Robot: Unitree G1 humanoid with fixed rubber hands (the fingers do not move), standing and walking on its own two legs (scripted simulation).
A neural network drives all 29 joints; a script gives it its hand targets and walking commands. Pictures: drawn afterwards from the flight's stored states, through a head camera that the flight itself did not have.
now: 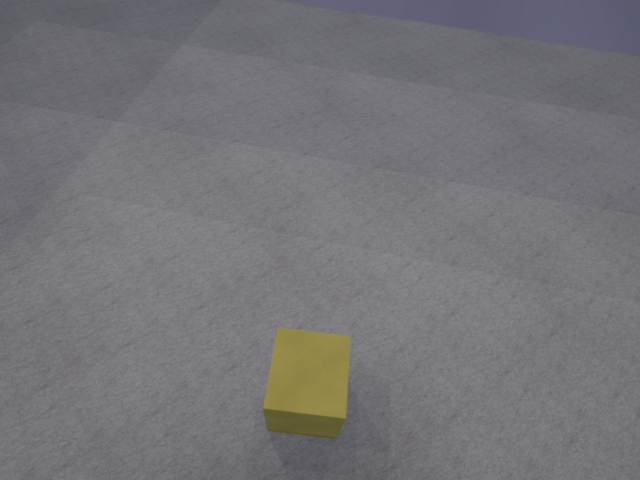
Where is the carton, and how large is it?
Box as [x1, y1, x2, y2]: [263, 327, 349, 438]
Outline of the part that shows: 277,327 263,405 267,429 274,431 335,438 345,419 349,336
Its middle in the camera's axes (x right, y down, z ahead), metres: -0.03 +0.41 +1.09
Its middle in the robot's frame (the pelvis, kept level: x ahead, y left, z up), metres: +0.42 +0.01 -0.65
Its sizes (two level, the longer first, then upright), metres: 0.210 0.200 0.250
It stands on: the floor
